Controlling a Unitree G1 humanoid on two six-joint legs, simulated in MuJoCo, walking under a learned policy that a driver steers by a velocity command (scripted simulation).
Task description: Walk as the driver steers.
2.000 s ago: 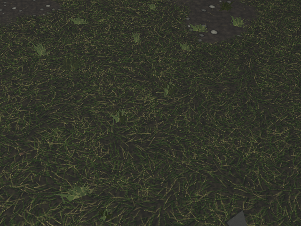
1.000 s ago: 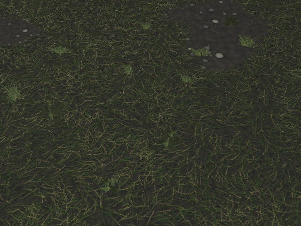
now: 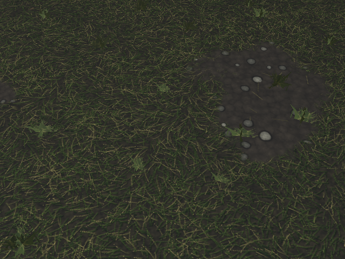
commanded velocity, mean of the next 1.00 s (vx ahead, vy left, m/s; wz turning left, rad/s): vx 0.50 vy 0.00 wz -0.53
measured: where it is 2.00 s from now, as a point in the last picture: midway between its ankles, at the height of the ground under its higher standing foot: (243, 194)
